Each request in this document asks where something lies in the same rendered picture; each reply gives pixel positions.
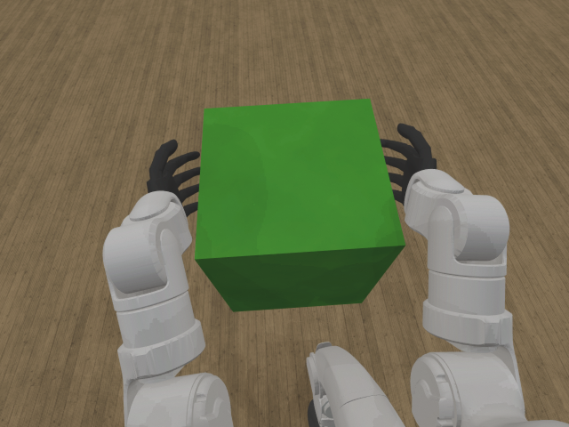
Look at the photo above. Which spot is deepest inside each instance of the robot right shin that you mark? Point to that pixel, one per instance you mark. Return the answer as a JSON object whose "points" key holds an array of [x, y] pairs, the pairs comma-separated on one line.
{"points": [[322, 407]]}

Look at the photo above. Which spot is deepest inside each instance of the robot left upper arm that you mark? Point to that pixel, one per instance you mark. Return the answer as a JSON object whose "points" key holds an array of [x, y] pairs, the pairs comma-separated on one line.
{"points": [[198, 400]]}

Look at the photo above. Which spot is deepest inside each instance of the robot left hand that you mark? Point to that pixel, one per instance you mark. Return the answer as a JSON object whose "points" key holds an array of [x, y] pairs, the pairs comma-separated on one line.
{"points": [[161, 173]]}

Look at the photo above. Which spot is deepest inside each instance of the robot left forearm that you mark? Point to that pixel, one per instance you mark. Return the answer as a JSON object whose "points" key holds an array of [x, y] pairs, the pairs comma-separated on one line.
{"points": [[149, 290]]}

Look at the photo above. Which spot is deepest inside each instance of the robot right upper arm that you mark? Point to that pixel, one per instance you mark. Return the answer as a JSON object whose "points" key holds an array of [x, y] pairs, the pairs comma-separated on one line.
{"points": [[467, 389]]}

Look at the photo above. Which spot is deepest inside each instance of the robot right forearm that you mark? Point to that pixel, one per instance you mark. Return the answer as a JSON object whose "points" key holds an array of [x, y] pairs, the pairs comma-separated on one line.
{"points": [[467, 260]]}

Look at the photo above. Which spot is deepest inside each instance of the robot right hand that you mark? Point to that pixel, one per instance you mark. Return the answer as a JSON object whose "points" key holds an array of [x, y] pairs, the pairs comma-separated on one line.
{"points": [[418, 158]]}

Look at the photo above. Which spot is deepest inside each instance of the robot right thigh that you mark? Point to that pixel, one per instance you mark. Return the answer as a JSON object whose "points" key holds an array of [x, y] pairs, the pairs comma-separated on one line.
{"points": [[355, 399]]}

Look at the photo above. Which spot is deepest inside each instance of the carton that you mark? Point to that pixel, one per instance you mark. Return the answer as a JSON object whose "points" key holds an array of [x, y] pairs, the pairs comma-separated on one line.
{"points": [[295, 205]]}

